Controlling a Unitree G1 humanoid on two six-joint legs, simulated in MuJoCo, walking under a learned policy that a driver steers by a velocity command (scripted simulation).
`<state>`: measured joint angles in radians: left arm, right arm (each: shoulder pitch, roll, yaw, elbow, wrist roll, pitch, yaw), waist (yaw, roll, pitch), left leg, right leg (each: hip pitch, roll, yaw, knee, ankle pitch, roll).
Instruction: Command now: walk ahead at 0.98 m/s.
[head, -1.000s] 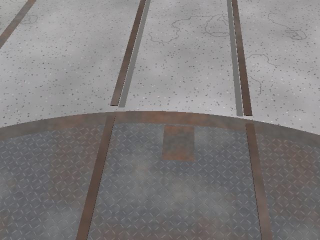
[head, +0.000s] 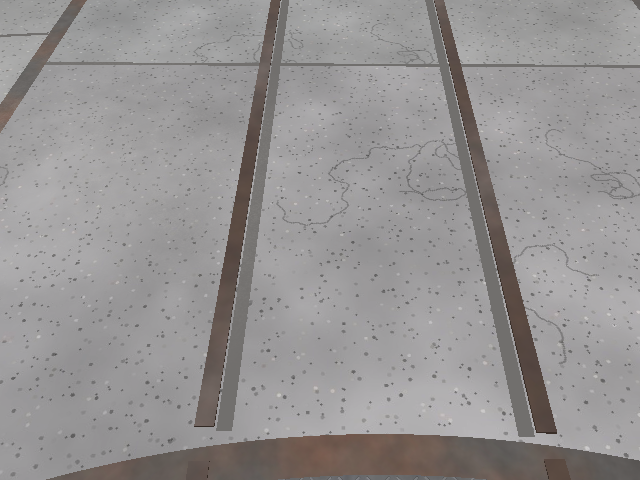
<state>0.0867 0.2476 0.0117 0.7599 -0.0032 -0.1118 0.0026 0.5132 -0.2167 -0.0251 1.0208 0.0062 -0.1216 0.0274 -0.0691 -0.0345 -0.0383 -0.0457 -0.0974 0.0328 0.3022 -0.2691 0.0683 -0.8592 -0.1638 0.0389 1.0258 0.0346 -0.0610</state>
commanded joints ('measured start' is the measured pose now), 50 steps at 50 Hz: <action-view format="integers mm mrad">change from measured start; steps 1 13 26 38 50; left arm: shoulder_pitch -89 476 349 489 71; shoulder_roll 26 173 103 60 63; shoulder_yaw -3 73 36 4 26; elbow -67 42 107 121 -27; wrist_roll -5 -4 -12 -44 -32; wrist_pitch -18 -11 -38 -24 31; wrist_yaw -14 -36 -15 -19 -11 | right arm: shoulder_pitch -71 9 -523 70 -177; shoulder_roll -130 -113 -68 -246 -128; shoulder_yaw -10 16 22 -70 -32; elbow -91 -127 -327 -205 -150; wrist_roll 14 47 -1 0 -26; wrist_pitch -34 -31 0 7 -33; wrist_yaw -21 -6 -3 10 -7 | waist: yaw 33 234 105 -96 56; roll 25 -256 37 326 50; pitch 170 -399 178 -433 157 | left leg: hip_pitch -272 -707 -622 590 -172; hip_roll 224 80 237 438 242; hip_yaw -126 -228 -24 -961 -2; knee -257 1221 462 -40 -215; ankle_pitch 142 -122 505 -572 272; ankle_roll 140 58 -27 257 54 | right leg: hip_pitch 191 1405 583 173 82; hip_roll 24 -191 43 203 35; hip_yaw -48 854 15 148 75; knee -253 -774 -982 452 -25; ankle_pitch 236 -853 -99 -474 78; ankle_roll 15 -261 -144 -31 -11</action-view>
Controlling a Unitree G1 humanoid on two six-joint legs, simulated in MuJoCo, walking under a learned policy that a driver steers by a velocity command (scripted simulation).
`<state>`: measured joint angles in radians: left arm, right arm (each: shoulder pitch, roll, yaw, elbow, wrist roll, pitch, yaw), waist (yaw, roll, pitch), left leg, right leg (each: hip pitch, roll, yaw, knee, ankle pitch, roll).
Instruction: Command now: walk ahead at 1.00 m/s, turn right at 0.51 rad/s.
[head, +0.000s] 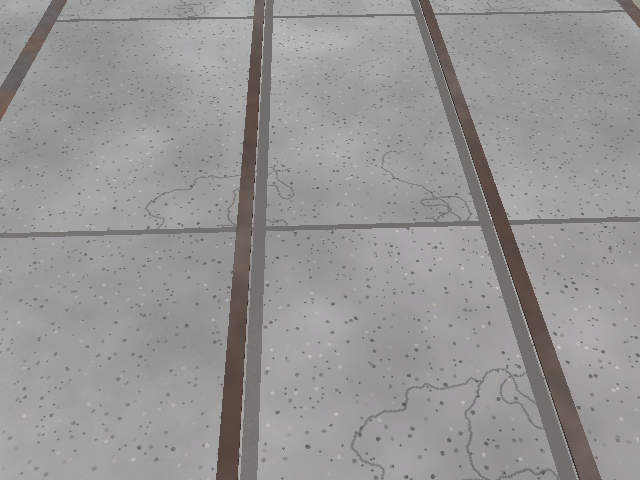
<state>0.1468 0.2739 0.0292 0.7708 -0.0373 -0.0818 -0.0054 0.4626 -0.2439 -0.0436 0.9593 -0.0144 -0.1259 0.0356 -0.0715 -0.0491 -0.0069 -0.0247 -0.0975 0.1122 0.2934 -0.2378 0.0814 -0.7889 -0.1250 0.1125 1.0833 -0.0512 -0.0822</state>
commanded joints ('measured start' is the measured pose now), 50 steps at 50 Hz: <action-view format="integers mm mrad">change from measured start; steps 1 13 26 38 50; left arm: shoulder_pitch -28 321 95 150 100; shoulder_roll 24 268 113 70 30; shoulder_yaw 3 90 47 21 24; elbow -53 -72 -110 -80 -39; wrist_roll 4 98 32 52 53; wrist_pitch -4 3 49 53 82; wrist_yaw -11 -32 17 10 15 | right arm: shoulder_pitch -113 -8 -270 -239 -312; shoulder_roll -115 -62 -95 -82 -68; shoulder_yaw -12 30 7 -3 -17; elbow -86 -259 -327 -307 -325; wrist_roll -8 21 4 -6 4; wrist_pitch -33 -28 74 64 85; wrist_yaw -23 -41 -85 -64 -52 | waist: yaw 46 131 77 96 71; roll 74 -246 -1 237 54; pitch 137 -451 -170 -203 -70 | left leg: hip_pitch -197 -720 -488 -61 -146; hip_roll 247 -43 155 417 168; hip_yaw -46 -271 -168 -490 -209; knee -217 1547 578 164 243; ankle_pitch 277 -383 162 702 308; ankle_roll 30 -173 -172 180 -9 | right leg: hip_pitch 30 1312 525 404 475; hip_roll -3 -207 59 143 108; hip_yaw -34 638 56 -5 14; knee -149 -569 -683 -367 -601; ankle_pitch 239 524 557 -366 -118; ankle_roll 10 -441 -159 91 32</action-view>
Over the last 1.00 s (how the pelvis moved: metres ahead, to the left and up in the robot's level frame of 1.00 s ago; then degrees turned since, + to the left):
0.92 0.02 0.00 -3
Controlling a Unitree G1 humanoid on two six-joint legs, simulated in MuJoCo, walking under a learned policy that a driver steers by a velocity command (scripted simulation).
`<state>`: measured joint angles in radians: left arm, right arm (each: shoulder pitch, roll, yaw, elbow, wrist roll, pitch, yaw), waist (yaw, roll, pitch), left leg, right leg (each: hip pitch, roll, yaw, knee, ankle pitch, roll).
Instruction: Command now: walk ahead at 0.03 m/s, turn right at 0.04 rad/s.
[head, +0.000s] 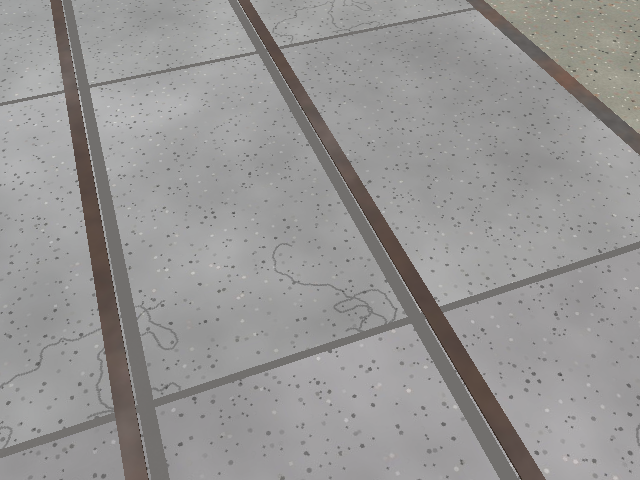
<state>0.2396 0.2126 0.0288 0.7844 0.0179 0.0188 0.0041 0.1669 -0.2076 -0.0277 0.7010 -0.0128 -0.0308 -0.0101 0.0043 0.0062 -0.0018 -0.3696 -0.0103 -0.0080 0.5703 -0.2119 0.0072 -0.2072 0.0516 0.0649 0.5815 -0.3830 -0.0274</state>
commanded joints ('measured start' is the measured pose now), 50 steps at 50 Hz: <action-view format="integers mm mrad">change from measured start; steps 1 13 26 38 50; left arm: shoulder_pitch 11 39 117 13 -398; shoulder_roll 89 76 190 94 59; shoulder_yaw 25 30 74 31 7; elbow -50 -16 -3 -101 -238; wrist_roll -3 -6 -47 -47 -54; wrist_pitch -18 -26 -98 -125 -146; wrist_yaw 7 25 -1 -20 -76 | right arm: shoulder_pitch -21 -39 -146 167 395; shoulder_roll -102 -91 -83 -138 -152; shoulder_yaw -34 -45 -35 -26 -6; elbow -66 -24 -30 82 182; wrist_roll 3 4 40 -1 30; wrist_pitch -8 6 -89 -87 -78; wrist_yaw -6 -14 48 54 1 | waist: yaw -5 -4 57 7 -86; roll -3 -5 -140 102 29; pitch -69 -18 89 61 181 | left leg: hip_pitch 197 194 -146 220 388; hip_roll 78 61 52 251 211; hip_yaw -88 -87 65 -380 -16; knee -34 -59 90 -413 -548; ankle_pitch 274 182 -48 -356 220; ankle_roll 65 52 33 193 158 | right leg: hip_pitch -107 -113 69 -650 -582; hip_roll -69 -75 -262 -221 -120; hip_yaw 62 61 185 31 -106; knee -101 -133 -433 686 1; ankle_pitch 211 149 -68 215 606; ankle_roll -21 -16 -169 -63 -25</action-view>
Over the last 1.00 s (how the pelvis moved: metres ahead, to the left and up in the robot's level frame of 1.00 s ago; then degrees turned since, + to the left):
0.50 -0.02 -0.01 -23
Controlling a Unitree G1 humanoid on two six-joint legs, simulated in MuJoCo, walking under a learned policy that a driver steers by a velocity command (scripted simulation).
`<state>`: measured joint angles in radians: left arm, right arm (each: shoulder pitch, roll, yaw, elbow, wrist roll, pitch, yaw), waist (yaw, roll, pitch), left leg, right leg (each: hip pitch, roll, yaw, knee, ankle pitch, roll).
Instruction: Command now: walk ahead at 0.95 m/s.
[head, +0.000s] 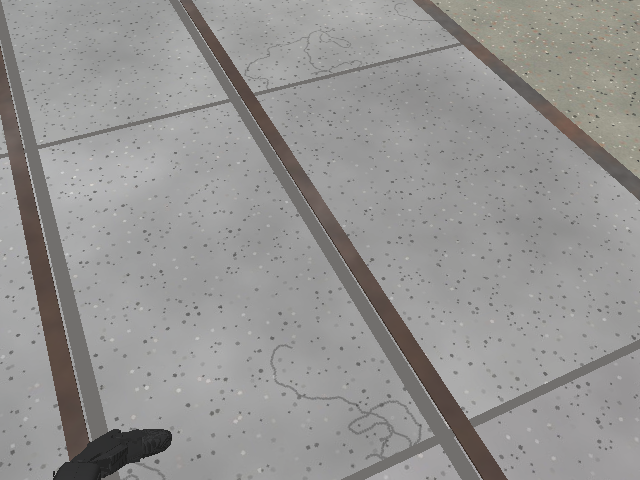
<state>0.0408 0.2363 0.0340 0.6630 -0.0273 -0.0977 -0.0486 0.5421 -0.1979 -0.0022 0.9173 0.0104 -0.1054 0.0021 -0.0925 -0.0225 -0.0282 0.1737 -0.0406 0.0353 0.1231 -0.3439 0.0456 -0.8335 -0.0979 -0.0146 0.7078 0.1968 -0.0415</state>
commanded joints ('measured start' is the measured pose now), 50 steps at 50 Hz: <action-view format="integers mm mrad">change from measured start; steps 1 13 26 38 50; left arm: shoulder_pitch -220 277 454 250 -186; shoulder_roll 39 74 174 99 93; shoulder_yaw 1 28 35 6 -3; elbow -128 84 183 81 -73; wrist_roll -11 63 -4 -5 12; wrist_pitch -34 -27 -21 -25 -54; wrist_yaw -33 8 51 41 6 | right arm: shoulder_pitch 22 -246 -664 -247 -30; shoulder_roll -172 -123 -124 -131 -203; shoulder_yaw -34 -23 -12 -53 -68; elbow -30 -174 -310 -141 -78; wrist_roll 8 32 17 -44 29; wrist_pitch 3 -37 -20 -24 -10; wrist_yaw -13 18 53 51 -14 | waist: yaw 14 96 157 92 16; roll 71 22 20 63 55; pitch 207 -28 205 -26 177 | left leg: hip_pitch -106 -847 -789 -281 -373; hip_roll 253 173 126 236 183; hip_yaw -47 -182 -22 -420 -264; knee -80 1236 394 103 -18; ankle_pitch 438 76 596 -14 208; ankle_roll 116 76 -11 171 166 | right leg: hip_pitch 63 779 780 212 324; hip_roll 46 -118 -84 -46 53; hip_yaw -38 438 39 148 74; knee -169 -496 -678 591 -206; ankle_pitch -4 -591 -209 -446 56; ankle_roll -19 -221 -146 -68 72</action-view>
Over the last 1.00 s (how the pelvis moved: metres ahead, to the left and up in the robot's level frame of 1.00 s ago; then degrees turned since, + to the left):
0.33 0.11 0.00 1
